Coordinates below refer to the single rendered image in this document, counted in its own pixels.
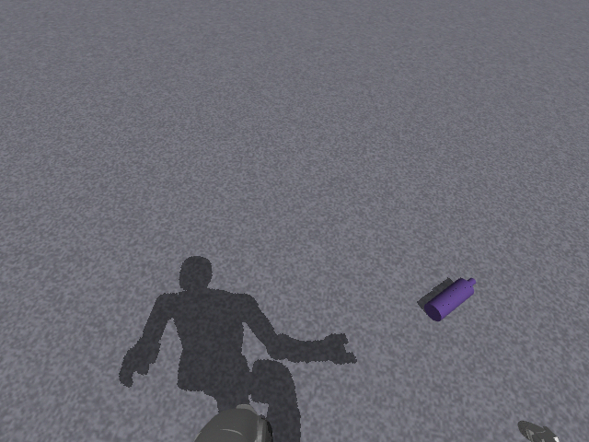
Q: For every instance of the bottle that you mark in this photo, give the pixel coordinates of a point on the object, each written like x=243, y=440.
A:
x=449, y=299

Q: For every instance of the right robot hand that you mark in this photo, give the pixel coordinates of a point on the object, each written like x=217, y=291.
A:
x=535, y=433

